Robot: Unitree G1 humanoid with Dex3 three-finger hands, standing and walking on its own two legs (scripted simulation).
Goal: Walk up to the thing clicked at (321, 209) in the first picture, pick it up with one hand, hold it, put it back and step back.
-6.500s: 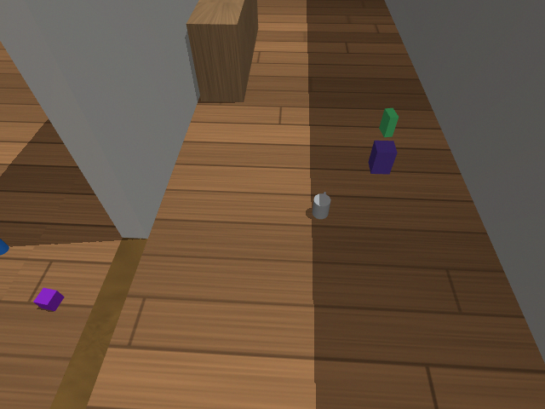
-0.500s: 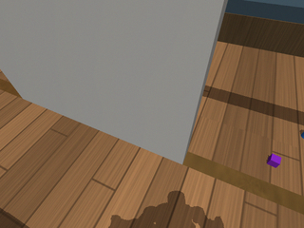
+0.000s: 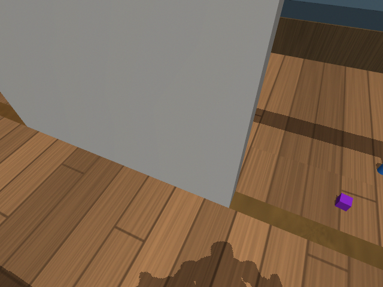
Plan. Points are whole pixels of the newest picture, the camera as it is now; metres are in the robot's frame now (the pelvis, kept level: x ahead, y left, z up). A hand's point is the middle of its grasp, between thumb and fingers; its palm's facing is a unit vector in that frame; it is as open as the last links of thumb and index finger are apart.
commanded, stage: stand
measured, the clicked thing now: out of the picture -0.53 -0.87 -0.73
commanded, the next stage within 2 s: walk up in 0.34 s
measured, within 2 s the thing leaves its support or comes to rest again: neither
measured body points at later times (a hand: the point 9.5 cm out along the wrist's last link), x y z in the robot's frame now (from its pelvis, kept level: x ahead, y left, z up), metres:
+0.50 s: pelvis -0.02 +0.00 -0.01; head +0.02 +0.01 +0.43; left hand +0.08 +0.32 -0.13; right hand +0.08 -0.31 -0.14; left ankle -0.01 +0.14 -0.74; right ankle +0.00 -0.10 -0.75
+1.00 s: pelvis -0.01 -0.01 -0.04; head +0.04 +0.04 +0.41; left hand -0.04 +0.35 -0.14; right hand +0.19 -0.27 -0.13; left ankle -0.04 +0.16 -0.75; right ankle +0.07 -0.12 -0.73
